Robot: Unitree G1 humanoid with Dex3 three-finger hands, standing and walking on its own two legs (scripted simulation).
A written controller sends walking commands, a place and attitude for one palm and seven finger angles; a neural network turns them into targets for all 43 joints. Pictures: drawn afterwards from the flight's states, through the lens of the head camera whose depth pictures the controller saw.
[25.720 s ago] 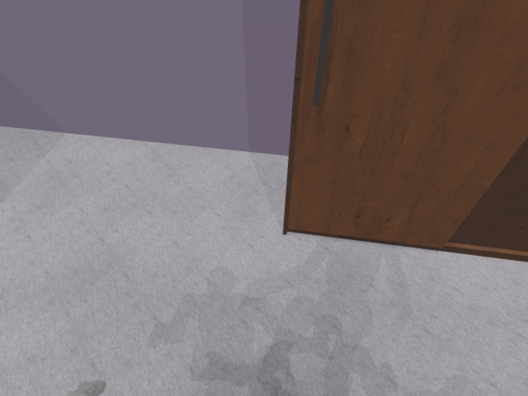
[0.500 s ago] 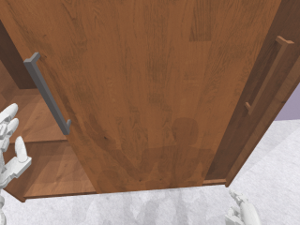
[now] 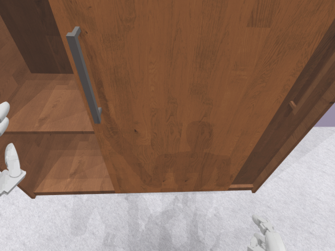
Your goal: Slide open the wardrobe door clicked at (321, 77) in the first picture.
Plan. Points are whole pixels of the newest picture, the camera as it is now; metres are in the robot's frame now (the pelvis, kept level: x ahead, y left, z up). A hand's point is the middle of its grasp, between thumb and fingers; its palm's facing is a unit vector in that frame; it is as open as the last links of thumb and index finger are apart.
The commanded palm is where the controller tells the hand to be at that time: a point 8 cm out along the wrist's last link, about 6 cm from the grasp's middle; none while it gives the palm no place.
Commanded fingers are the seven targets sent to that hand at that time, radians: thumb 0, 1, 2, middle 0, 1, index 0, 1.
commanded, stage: step back with the hand held close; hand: left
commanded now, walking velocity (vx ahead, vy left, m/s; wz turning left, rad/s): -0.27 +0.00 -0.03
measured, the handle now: (88, 81) +0.51 +0.28 +0.12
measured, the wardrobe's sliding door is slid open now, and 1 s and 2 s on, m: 0.48 0.48 0.48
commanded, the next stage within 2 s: stop stepping back and stand still in 0.32 s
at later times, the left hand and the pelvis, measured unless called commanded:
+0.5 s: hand out of the picture +0.09 +0.35 +0.17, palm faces +0.49 -0.84 -0.25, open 7.4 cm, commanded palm +0.02 +0.38 +0.18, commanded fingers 0.00 0.90 0.90 -0.20 -0.30 -0.20 -0.30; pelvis -0.12 +0.08 -0.03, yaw +0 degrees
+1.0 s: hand out of the picture -0.10 +0.46 +0.20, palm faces +0.31 -0.89 -0.33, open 7.4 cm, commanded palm -0.14 +0.51 +0.18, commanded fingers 0.00 0.90 0.90 -0.20 -0.30 -0.20 -0.30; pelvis -0.30 +0.22 +0.01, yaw -3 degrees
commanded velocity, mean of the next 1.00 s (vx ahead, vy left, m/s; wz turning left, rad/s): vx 0.01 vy -0.14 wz -0.03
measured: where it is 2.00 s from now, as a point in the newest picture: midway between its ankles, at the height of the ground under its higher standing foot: outside the picture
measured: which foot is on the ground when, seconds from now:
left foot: down 0.00-0.34, up 0.36-0.40, down 0.42-0.58, up 0.60-0.74, down 0.76-1.00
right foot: down 0.00-0.42, up 0.44-0.62, down 0.64-0.74, up 0.76-1.00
